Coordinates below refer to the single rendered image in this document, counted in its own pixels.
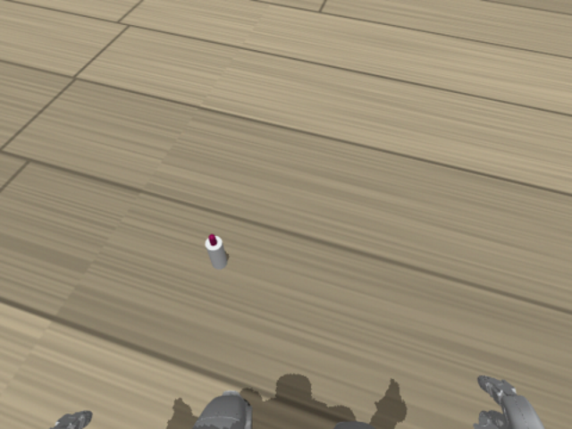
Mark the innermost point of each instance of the bottle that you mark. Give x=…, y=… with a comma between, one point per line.
x=215, y=249

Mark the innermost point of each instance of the left robot hand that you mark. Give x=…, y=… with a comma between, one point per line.
x=79, y=420

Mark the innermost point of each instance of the right robot hand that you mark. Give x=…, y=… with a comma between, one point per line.
x=518, y=413

